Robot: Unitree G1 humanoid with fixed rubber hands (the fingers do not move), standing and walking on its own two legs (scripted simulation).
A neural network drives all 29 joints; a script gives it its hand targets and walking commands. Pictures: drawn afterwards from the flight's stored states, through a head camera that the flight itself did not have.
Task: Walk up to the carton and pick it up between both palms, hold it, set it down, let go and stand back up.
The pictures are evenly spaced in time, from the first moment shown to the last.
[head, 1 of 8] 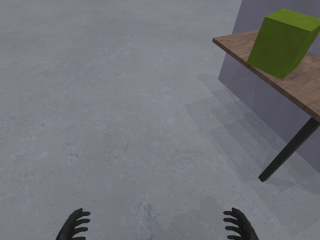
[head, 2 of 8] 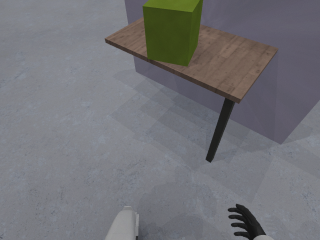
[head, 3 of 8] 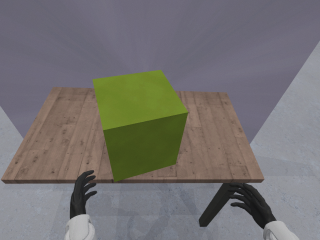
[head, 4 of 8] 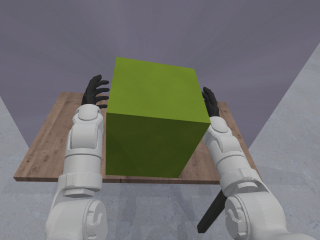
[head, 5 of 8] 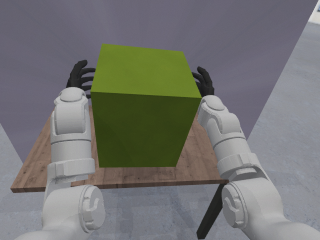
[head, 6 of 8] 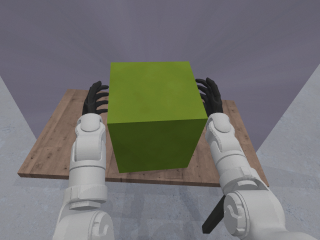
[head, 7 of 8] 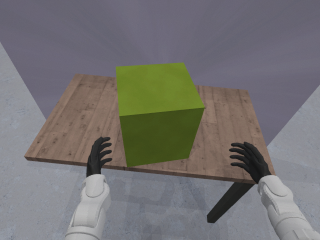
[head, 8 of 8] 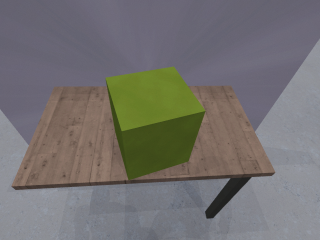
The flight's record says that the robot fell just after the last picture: no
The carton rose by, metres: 0.19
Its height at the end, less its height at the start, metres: +0.00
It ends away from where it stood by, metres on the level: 0.01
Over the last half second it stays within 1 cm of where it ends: yes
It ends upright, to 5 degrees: yes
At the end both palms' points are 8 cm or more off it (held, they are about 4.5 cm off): yes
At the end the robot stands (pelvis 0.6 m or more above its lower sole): yes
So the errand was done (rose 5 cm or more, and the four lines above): yes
